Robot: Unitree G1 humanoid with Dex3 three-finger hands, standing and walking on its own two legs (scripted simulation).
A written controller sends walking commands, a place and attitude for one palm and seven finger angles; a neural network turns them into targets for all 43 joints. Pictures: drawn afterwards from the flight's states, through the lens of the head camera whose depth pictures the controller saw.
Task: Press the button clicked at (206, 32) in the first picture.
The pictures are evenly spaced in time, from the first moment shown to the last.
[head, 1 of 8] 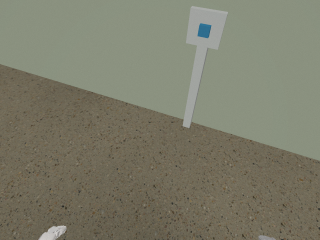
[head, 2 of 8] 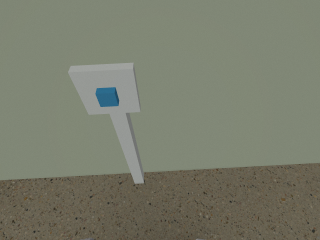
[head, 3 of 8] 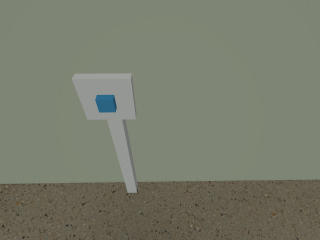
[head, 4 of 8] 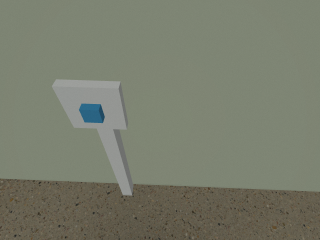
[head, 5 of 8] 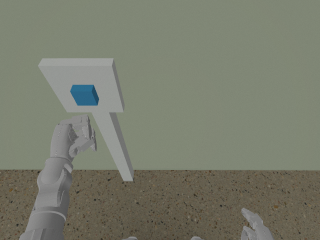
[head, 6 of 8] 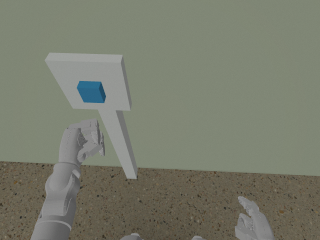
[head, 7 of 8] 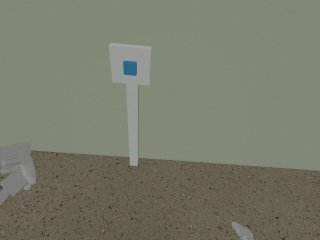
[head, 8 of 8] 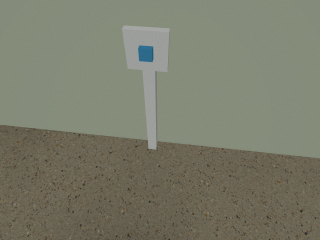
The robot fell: no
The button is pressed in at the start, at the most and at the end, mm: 0 14 0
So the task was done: yes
